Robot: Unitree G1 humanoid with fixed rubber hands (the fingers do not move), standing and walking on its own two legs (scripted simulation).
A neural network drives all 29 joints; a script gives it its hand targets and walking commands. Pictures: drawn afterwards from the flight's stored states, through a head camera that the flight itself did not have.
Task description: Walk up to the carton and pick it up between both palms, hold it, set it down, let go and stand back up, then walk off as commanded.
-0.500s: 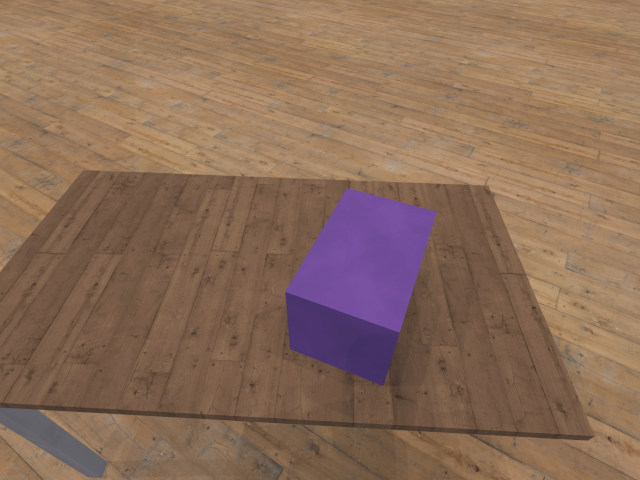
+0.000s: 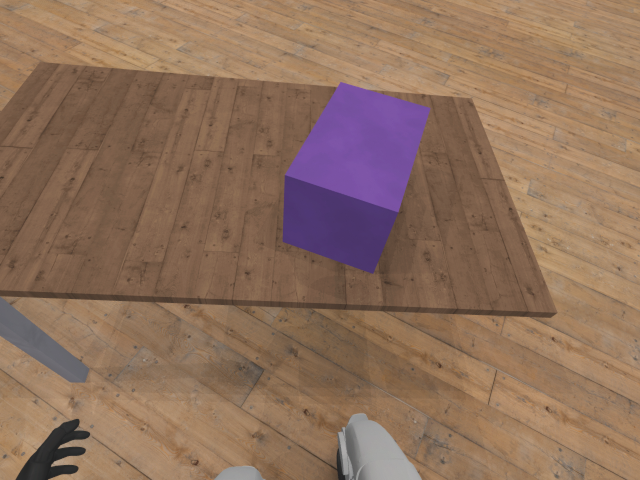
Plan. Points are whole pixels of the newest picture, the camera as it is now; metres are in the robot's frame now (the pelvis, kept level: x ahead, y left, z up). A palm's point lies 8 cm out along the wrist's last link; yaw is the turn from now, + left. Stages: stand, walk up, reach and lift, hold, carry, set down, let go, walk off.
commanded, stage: walk off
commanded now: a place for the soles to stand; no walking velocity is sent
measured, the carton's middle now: (356, 175) +0.60 -0.08 -0.03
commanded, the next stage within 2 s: none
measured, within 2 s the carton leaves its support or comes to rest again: neither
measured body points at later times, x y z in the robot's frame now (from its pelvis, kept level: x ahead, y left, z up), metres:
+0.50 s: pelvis -0.16 -0.07 +0.01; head -0.11 -0.09 +0.46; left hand -0.06 +0.24 -0.09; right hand -0.02 -0.40 -0.09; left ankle -0.05 +0.09 -0.67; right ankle -0.17 -0.18 -0.70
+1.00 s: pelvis -0.27 -0.07 +0.03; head -0.30 -0.05 +0.48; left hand -0.20 +0.25 -0.09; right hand -0.26 -0.40 -0.07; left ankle -0.29 +0.03 -0.70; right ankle -0.20 -0.19 -0.67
